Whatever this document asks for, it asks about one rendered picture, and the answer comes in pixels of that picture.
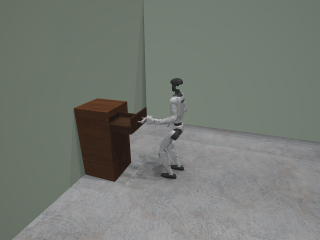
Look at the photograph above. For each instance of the handle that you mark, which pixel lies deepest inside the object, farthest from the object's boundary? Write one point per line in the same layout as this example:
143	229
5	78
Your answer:
144	119

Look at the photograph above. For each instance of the left robot forearm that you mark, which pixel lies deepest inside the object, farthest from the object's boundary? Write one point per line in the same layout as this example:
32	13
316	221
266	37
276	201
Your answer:
164	121

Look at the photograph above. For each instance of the robot left thigh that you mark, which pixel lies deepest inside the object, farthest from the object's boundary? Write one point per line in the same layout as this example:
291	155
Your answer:
172	135

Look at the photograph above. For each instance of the left robot hand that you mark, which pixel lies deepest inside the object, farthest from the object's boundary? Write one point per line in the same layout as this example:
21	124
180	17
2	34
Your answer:
149	120

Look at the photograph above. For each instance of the robot left upper arm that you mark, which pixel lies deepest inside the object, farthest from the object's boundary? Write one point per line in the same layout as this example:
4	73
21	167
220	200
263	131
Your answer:
173	104

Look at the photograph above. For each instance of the robot right upper arm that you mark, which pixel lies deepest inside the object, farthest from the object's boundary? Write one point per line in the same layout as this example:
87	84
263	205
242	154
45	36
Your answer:
185	105

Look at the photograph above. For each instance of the drawer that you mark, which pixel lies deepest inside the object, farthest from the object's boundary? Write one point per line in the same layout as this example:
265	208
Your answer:
127	123

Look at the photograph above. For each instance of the right robot shin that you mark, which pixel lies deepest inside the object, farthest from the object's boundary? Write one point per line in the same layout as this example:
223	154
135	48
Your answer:
174	156

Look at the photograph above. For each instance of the cabinet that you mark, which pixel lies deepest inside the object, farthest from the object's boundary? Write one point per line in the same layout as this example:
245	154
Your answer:
106	154

